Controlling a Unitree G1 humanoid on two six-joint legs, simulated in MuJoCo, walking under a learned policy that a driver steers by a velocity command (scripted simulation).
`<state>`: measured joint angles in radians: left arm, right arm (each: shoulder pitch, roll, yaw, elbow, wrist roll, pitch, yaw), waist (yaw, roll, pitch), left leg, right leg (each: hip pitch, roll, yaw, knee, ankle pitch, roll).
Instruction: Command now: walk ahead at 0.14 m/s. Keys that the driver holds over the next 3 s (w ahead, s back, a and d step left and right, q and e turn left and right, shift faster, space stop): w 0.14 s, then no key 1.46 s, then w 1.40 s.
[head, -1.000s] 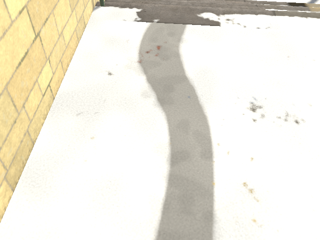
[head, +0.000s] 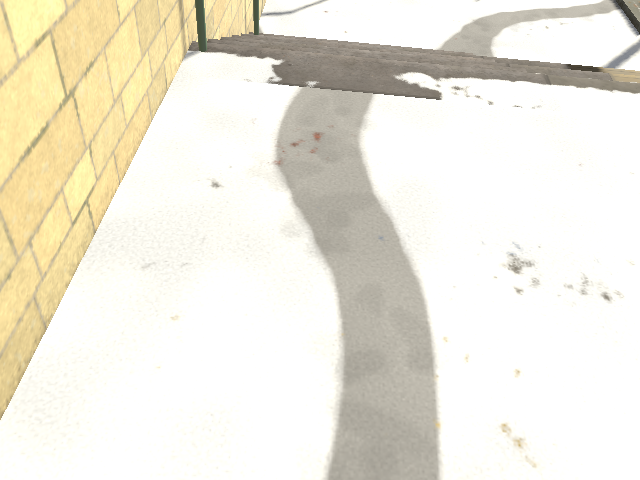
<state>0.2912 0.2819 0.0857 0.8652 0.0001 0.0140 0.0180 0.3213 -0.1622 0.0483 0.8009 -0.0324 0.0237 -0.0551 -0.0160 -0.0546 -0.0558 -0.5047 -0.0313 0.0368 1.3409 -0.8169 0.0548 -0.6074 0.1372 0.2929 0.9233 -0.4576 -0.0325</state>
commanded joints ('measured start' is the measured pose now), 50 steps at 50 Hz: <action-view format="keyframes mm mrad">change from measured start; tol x32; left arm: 1 -19 26 13 -54 10 7 4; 17 -358 -55 -46 -152 21 2 -76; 25 226 40 -35 68 21 -28 -58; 50 113 -47 -89 113 21 9 -21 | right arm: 1 -86 -189 -62 -25 -23 -25 10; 25 316 -114 -84 134 59 -30 11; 50 -76 -102 -59 205 32 -17 40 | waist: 1 98 209 207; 26 51 -90 -201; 50 35 135 108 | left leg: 1 -133 219 -574 -746 215 76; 19 227 103 -233 -590 601 130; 23 71 29 -162 -228 623 114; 25 -356 -82 -54 363 -225 46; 27 -473 -24 -97 557 -84 37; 33 -127 47 -107 -90 654 -70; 41 272 24 -22 -720 484 -31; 44 499 223 -220 -904 941 -4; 50 231 155 -172 -1003 605 13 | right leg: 1 -239 84 -13 370 231 5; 14 -218 -15 -179 -119 521 65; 22 466 -148 -337 -769 906 -8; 25 1179 -471 -157 -307 1594 -116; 29 616 -531 1 -616 472 -318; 39 133 -323 -168 -631 487 -152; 50 424 -201 -216 -545 259 -17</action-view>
